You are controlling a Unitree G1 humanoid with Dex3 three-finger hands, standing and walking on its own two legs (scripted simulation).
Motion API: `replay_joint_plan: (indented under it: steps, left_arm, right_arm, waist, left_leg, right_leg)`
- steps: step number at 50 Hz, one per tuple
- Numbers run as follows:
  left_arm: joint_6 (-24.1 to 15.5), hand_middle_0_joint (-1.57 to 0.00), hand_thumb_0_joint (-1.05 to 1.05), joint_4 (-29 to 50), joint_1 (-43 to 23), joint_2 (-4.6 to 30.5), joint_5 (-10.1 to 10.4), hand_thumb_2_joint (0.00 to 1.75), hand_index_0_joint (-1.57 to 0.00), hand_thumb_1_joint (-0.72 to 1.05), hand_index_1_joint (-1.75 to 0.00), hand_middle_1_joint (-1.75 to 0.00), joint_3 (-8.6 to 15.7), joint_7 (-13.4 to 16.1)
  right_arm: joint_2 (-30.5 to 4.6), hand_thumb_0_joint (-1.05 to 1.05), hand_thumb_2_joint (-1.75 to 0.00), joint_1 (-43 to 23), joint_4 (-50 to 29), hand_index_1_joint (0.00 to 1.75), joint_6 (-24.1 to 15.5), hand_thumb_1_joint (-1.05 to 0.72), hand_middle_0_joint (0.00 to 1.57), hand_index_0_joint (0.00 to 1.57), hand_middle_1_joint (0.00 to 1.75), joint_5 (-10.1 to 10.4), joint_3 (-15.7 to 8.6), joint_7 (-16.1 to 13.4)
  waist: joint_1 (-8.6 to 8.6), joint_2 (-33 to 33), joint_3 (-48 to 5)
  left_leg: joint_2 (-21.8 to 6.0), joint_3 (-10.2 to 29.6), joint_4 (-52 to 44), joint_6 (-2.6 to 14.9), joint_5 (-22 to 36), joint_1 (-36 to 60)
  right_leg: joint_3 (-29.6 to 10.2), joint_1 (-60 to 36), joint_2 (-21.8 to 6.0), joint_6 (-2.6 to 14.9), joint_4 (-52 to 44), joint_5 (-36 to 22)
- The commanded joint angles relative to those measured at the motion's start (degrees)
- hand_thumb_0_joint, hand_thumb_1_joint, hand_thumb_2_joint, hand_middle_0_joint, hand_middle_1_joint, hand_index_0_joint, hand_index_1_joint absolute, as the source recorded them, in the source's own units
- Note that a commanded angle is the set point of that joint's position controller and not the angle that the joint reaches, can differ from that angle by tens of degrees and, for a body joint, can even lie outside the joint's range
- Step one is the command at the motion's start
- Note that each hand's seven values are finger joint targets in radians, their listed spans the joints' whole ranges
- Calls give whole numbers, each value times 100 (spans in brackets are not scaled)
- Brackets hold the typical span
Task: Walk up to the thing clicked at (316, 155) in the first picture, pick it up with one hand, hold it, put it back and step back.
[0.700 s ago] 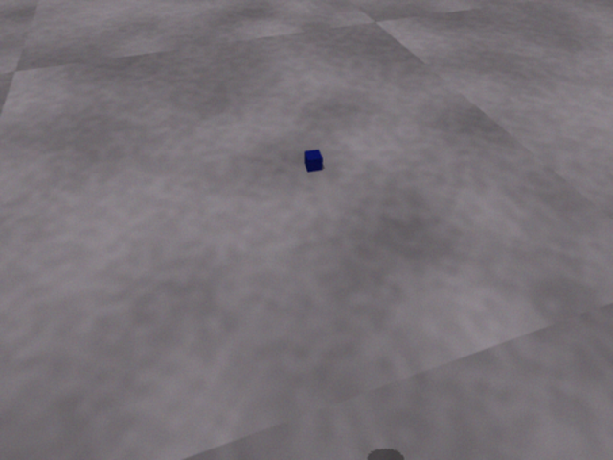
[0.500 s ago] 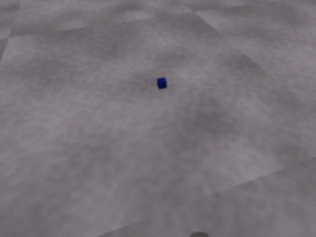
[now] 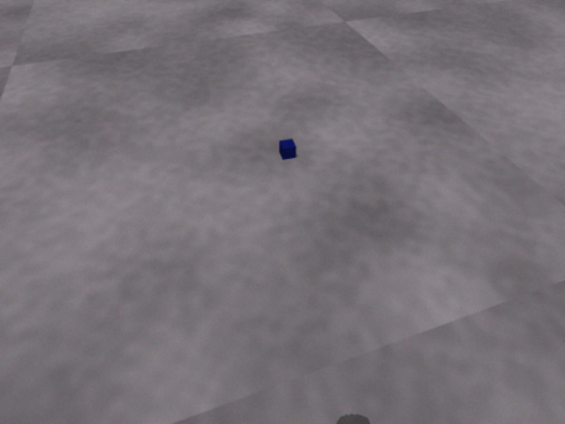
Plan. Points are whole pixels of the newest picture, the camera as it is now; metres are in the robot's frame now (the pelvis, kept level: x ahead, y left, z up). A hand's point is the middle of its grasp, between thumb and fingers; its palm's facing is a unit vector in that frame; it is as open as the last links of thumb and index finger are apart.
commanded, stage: stand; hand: left
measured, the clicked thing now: (287, 149) +1.61 -0.04 -0.75
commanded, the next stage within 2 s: walk up in 0.42 s
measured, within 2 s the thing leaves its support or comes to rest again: neither
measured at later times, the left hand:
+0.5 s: hand out of the picture +0.07 +0.26 -0.15, palm faces -0.09 -0.94 -0.34, open 7.4 cm
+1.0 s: hand (123, 275) +0.43 +0.33 -0.13, palm faces -0.47 -0.74 -0.48, open 7.4 cm
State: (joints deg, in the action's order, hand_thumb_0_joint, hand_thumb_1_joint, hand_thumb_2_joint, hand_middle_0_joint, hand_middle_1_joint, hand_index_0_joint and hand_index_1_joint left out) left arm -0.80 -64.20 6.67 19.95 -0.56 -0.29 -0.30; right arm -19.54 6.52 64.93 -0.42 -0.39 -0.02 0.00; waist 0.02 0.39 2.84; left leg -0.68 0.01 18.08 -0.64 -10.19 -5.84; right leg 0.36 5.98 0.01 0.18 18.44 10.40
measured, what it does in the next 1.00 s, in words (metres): walks ahead, turning right: left foot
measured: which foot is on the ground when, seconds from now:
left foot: down 0.00-0.46, up 0.48-0.68, down 0.70-1.00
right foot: down 0.00-0.72, up 0.74-1.00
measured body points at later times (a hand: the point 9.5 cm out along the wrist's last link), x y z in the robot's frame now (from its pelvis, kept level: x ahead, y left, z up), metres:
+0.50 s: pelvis +0.01 +0.01 +0.00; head +0.02 +0.00 +0.45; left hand +0.08 +0.31 -0.13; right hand +0.09 -0.31 -0.13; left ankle -0.02 +0.13 -0.73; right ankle +0.00 -0.12 -0.75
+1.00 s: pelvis +0.18 +0.10 -0.02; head +0.19 +0.09 +0.43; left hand +0.45 +0.36 -0.10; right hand +0.04 -0.20 -0.13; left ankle +0.09 +0.21 -0.75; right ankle +0.23 -0.07 -0.72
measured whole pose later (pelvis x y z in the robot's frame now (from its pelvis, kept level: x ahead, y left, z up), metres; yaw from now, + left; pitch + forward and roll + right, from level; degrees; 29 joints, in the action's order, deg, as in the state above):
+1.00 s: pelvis +0.18 +0.10 -0.02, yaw -26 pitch -1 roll -1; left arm -1.3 -55.1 11.3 28.8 1.0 4.1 -2.3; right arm -25.1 18.0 49.6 0.0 -2.5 -5.8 5.4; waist 6.8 -2.1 2.1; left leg 2.3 -7.2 18.6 3.7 -22.9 4.6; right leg 5.5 30.4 -4.5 0.2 42.9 13.1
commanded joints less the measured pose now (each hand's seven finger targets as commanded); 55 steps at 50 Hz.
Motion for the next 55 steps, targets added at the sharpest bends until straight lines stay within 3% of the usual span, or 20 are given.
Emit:
replay_joint_plan:
  steps: [1,20,21,23,25,28,32,33,35,36,37,38,41,43,46,49,52,53,54,55]
  left_arm:
    - [-126,-20,0,354,-211,1194,14,90,-20,90,-30,-30,226,89]
    - [-116,-20,0,344,-187,1207,16,90,-20,90,-30,-30,211,97]
    - [-107,-20,0,680,754,2115,-34,90,-20,90,-30,-30,635,-70]
    - [-120,-20,0,830,402,2131,-58,90,-20,90,-30,-30,690,-103]
    - [-223,-20,0,1061,-32,2067,-73,90,-20,90,-30,-30,808,-60]
    - [-337,-20,0,1176,254,2091,3,90,-20,90,-30,-30,845,18]
    - [-326,-20,0,1206,593,2079,-29,90,-20,90,-30,-30,829,22]
    - [-317,-20,0,1260,439,2073,-15,90,-20,90,-30,-30,809,7]
    - [-277,-20,0,1590,-292,1713,-35,90,-20,90,-30,-30,667,39]
    - [-287,-20,0,1665,-180,1144,-41,90,-20,90,-30,-30,540,99]
    - [-274,-20,0,1730,-121,1405,9,90,-20,90,-30,-30,536,187]
    - [-278,-20,0,1639,-93,1753,-9,90,-20,90,-30,-30,551,183]
    - [-271,-20,0,1120,387,1996,152,90,-20,90,-30,-30,667,-41]
    - [-228,-20,0,1121,512,1832,163,90,-20,90,-30,-30,642,-151]
    - [-223,-20,0,1487,-53,1641,173,90,-20,90,-30,-30,574,-219]
    - [-284,-20,0,1639,-347,1589,185,90,-20,90,-30,-30,587,-143]
    - [-253,-20,0,1311,1104,1802,218,90,-20,90,-30,-30,730,-15]
    - [-238,-20,0,1070,1989,1963,237,90,-20,90,-30,-30,834,49]
    - [-231,-20,0,916,2929,2262,163,90,-20,90,-30,-30,997,164]
    - [-215,-20,0,1060,3068,2587,103,90,-20,90,-30,-30,1137,298]
  right_arm:
    - [-1196,0,-90,-237,-372,30,-150,-90,20,20,30,-5,-191,-56]
    - [-1237,0,-90,-198,-366,30,-143,-90,20,20,30,-12,-190,-66]
    - [-2191,0,-90,-587,-1254,30,-231,-90,20,20,30,-229,-789,200]
    - [-1785,0,-90,-470,-1377,30,-144,-90,20,20,30,-309,-715,391]
    - [-1436,0,-90,-406,-1614,30,-105,-90,20,20,30,-287,-666,528]
    - [-1519,0,-90,-304,-1784,30,-162,-90,20,20,30,-221,-694,581]
    - [-1498,0,-90,-316,-2010,30,-181,-90,20,20,30,-268,-731,622]
    - [-1524,0,-90,-135,-1946,30,-192,-90,20,20,30,-268,-770,615]
    - [-1863,0,-90,1342,-1564,30,-205,-90,20,20,30,-304,-984,505]
    - [-2339,0,-90,1674,-1533,30,-197,-90,20,20,30,-357,-1141,428]
    - [-2556,0,-90,924,-1863,30,-198,-90,20,20,30,-300,-1142,432]
    - [-2522,0,-90,315,-2023,30,-208,-90,20,20,30,-207,-1073,466]
    - [-1726,0,-90,-51,-2160,30,-259,-90,20,20,30,-234,-854,445]
    - [-1773,0,-90,193,-2109,30,-254,-90,20,20,30,-221,-865,456]
    - [-1782,0,-90,434,-2165,30,-185,-90,20,20,30,-156,-893,499]
    - [-1752,0,-90,480,-2348,30,-148,-90,20,20,30,-240,-844,523]
    - [-1841,0,-90,261,-2634,30,-140,-90,20,20,30,-259,-913,453]
    - [-1789,0,-90,211,-2737,30,-136,-90,20,20,30,-276,-908,422]
    - [-1652,0,-90,396,-2835,30,-122,-90,20,20,30,-274,-838,403]
    - [-1324,0,-90,724,-2923,30,-103,-90,20,20,30,-215,-698,404]
  waist:
    - [-10,-74,-372]
    - [-3,-30,-395]
    - [-44,-454,-388]
    - [167,233,194]
    - [259,709,275]
    - [234,739,-227]
    - [111,847,-455]
    - [233,821,-495]
    - [1236,-416,-796]
    - [1325,-2200,-872]
    - [991,-1995,-491]
    - [694,-1467,-208]
    - [311,-674,149]
    - [428,-818,177]
    - [692,-930,486]
    - [606,-791,468]
    - [-199,-509,-343]
    - [-623,-113,-714]
    - [-1077,595,-1131]
    - [-953,1648,-1366]
  left_leg:
    - [-667,520,-239,176,775,65]
    - [-682,513,-228,175,906,100]
    - [-366,-42,1274,397,-2337,263]
    - [133,215,2516,409,-2313,-358]
    - [-30,1004,2918,302,-1683,-1999]
    - [-140,1201,2839,86,-1477,-2915]
    - [-84,1008,1644,216,-1902,-1676]
    - [15,820,1305,247,-1692,-1161]
    - [-16,643,-420,350,-880,2100]
    - [-1321,2460,-749,469,-1768,2774]
    - [-2251,3469,-1095,949,-2724,2046]
    - [-2545,3564,-1206,1511,-3164,1084]
    - [-1387,1631,-935,961,-2226,449]
    - [-1087,874,-804,751,-1534,697]
    - [-1102,529,-877,779,-806,821]
    - [-1015,-52,-385,493,772,422]
    - [-739,-651,1678,127,3442,-556]
    - [-507,-871,2875,-32,3502,-1325]
    - [-140,-674,4602,-174,1822,-2523]
    - [483,-200,5867,-343,-2441,-4108]
  right_leg:
    - [-540,16,-733,152,-276,-767]
    - [-545,-70,-753,146,-269,-872]
    - [-1901,925,-877,599,-177,2001]
    - [-3266,1954,-1328,786,-1032,3734]
    - [-3988,915,-1570,1137,-1030,3476]
    - [-3610,-570,-1408,1196,-748,2276]
    - [-3091,166,-1144,1079,-300,1564]
    - [-2811,537,-942,991,-111,1412]
    - [-1327,3062,173,235,1551,1673]
    - [-649,4447,984,223,3342,2932]
    - [-343,4883,554,78,4018,2549]
    - [-257,4418,-278,82,4145,1930]
    - [-254,3282,-599,24,3839,976]
    - [212,3284,-566,-50,3523,709]
    - [396,3261,-566,-34,2639,290]
    - [752,2469,-402,97,1936,19]
    - [1271,-13,53,303,1743,-76]
    - [1198,-1249,71,385,1581,-180]
    - [335,-2555,-375,681,1293,390]
    - [-2613,-3377,-2133,1438,1020,927]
